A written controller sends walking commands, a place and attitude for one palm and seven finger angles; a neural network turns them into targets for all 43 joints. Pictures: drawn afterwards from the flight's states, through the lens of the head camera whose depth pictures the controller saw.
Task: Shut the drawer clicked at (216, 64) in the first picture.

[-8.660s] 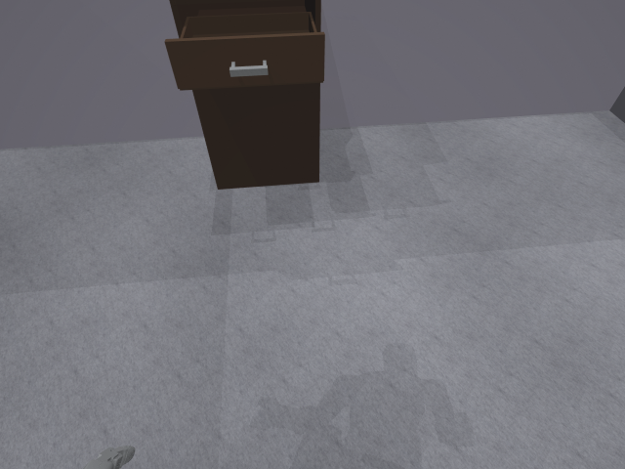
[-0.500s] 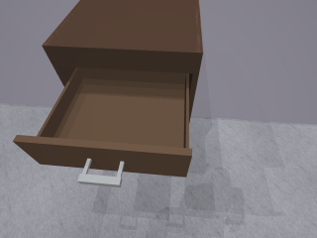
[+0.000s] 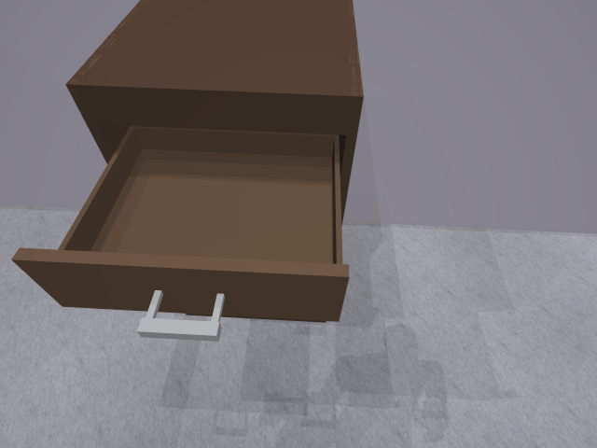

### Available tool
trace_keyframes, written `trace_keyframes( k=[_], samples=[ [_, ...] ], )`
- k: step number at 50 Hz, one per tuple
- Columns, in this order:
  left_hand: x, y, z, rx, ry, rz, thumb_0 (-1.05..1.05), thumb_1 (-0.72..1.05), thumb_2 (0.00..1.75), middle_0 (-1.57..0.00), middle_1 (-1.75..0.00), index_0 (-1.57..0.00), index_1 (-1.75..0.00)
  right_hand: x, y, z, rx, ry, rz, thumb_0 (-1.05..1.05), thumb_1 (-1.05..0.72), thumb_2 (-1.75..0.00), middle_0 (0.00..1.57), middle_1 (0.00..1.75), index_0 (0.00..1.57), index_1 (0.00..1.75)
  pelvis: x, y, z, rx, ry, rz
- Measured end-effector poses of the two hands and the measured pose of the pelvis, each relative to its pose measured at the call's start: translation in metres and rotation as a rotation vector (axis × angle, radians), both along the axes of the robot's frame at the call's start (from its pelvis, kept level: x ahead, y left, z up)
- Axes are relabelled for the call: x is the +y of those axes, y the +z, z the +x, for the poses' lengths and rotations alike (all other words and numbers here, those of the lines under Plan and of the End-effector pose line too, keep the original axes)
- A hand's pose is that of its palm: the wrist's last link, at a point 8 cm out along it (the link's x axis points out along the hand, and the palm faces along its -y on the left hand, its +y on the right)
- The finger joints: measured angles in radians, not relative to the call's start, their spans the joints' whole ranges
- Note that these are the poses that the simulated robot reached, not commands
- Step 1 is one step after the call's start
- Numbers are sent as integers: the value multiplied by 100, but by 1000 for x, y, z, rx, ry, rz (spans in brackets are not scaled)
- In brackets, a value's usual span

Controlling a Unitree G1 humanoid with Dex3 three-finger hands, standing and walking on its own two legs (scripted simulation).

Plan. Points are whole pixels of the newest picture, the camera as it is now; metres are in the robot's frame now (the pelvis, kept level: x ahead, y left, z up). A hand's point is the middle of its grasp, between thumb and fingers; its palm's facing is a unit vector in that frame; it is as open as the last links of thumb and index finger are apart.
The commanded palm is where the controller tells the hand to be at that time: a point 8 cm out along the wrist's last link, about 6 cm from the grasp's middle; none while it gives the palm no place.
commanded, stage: come to a stop and stand still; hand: left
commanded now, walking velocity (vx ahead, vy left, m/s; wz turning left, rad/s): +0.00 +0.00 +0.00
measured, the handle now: (184, 314) +0.29 +0.19 -0.01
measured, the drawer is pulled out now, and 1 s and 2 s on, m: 0.30 0.30 0.30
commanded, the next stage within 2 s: look again from close up in 1.30 s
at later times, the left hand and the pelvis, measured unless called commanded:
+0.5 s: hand out of the picture -0.02 +0.17 -0.15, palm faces +0.01 -0.97 -0.23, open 7.4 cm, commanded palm none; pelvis -0.02 -0.01 +0.01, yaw +0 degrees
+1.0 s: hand out of the picture +0.04 +0.16 -0.15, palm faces +0.02 -0.97 -0.23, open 7.3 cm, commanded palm none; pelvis +0.03 -0.02 +0.02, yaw +1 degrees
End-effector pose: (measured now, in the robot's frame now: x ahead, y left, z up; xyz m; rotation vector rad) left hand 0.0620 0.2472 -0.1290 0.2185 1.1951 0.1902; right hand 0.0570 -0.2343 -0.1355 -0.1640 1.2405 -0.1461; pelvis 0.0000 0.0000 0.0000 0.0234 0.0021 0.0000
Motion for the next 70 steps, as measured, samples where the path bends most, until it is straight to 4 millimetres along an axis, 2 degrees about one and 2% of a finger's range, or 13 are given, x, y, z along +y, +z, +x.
trace_keyframes(
  k=[6, 14, 19, 23, 28, 32, 39, 49, 60, 70],
  samples=[
    [3, 2, -21, 42, -31, 1, 1, 90, 90, -20, -29, -20, -30, 14, -2, -18, -61, -13, 32, 1, -91, -90, 20, 30, 20, 30, 7, 0, -14, -30, 9, -12],
    [-7, 13, -56, 69, 2, -6, 1, 90, 90, -20, -29, -20, -30, 9, -7, -50, 27, 8, 52, 1, -92, -90, 21, 30, 20, 30, 3, 7, -27, -22, 13, -8],
    [-17, 13, -78, 138, 12, -18, 1, 90, 90, -20, -29, -20, -30, 2, -5, -64, 60, -7, 51, 1, -91, -90, 20, 30, 20, 30, -3, 10, -28, -5, 9, -6],
    [-25, 11, -85, 171, 21, -35, 1, 90, 90, -20, -29, -20, -30, -3, -3, -72, 93, -18, 44, 1, -91, -90, 20, 30, 20, 30, -7, 11, -23, 1, 8, -6],
    [-36, 9, -79, 180, 25, -59, 1, 90, 90, -20, -29, -20, -30, -5, 0, -74, 128, -23, 39, 1, -91, -90, 20, 30, 20, 30, -11, 14, -14, 7, 10, -7],
    [-40, 8, -69, 184, 24, -62, 1, 92, 90, -21, -29, -20, -30, -4, 2, -69, 142, -23, 43, 1, -91, -90, 20, 30, 20, 30, -14, 15, -5, 11, 11, -8],
    [-41, 9, -48, 169, 28, -52, 2, 92, 90, -21, -29, -20, -30, 1, 1, -48, 136, -15, 56, 1, -91, -90, 20, 30, 20, 30, -18, 17, 10, 5, 11, -9],
    [-41, 10, -25, 155, 26, -45, 1, 92, 90, -20, -29, -20, -30, -7, 3, -21, 127, -11, 38, 1, -92, -90, 20, 30, 20, 30, -21, 18, 27, 2, 12, -8],
    [-45, 9, -17, 162, 37, -51, 1, 92, 90, -20, -29, -20, -30, -12, 5, -6, 130, -3, 26, 1, -91, -90, 20, 30, 20, 30, -25, 19, 39, 1, 16, -8],
    [-49, 10, -18, 167, 45, -51, 1, 91, 90, -20, -29, -20, -30, -14, 5, -5, 138, -2, 30, 1, -91, -90, 20, 30, 20, 30, -28, 20, 42, -4, 17, -7]
  ],
)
